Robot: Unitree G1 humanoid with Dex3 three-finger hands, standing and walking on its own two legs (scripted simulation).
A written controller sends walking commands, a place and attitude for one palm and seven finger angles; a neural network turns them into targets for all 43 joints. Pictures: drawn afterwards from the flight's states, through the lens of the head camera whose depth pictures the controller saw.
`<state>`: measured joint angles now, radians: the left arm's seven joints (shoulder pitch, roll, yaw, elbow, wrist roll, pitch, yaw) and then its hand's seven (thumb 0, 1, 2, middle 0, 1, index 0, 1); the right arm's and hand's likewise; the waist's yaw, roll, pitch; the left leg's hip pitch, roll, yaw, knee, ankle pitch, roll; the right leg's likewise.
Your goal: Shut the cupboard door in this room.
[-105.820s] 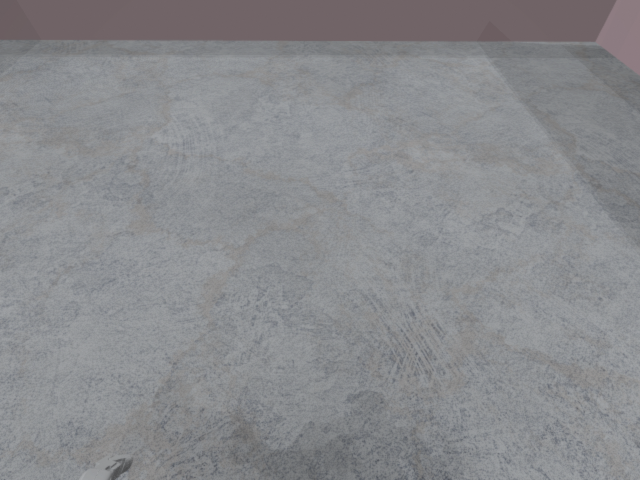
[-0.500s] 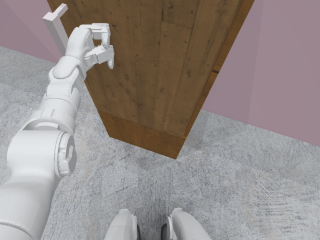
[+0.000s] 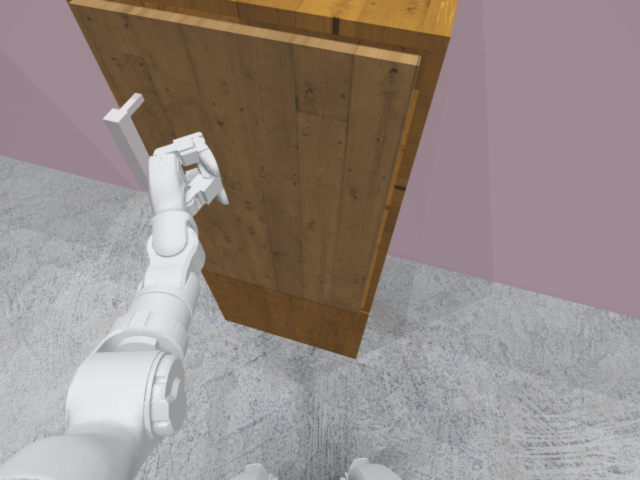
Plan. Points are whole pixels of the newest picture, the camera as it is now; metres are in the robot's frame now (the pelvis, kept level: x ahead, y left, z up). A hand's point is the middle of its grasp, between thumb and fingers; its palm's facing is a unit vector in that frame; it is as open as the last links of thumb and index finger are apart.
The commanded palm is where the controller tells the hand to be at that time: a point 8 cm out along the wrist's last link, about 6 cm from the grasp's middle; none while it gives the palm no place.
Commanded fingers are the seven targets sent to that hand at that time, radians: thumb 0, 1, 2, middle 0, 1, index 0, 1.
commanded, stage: pull the fist back off the door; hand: left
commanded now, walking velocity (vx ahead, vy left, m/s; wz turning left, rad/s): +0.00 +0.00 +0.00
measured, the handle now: (143, 144) +0.56 +0.21 +0.08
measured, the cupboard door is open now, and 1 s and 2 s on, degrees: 0 0 0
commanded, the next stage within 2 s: draw the hand back to the body in 0.30 s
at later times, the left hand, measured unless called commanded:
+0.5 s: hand (217, 217) +0.42 +0.10 +0.09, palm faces +0.08 -1.00 +0.00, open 3.1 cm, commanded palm +0.38 +0.15 +0.10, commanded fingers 0.00 0.90 0.90 -1.30 -1.50 -1.30 -1.50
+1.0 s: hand (105, 289) +0.30 +0.18 +0.15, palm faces +0.11 -0.99 -0.11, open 3.1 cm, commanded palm +0.26 +0.23 +0.16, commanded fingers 0.00 0.90 0.90 -1.02 -1.20 -1.02 -1.20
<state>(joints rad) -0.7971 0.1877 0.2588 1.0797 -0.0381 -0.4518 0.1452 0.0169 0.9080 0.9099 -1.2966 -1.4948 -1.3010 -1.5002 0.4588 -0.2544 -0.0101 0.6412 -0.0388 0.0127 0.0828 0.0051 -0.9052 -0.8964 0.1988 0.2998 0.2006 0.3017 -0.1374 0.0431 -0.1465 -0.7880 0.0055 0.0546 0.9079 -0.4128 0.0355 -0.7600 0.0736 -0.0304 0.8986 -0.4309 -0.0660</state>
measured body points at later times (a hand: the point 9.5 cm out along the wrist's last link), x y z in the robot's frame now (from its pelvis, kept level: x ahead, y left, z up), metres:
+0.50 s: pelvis -0.01 +0.01 +0.01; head +0.05 +0.00 +0.45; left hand +0.41 +0.15 +0.09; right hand +0.12 -0.23 -0.11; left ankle +0.01 +0.10 -0.69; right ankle +0.00 -0.08 -0.69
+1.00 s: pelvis +0.00 +0.01 +0.04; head -0.01 +0.00 +0.49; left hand +0.29 +0.23 +0.15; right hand +0.18 -0.22 -0.04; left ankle +0.01 +0.10 -0.69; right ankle +0.00 -0.08 -0.69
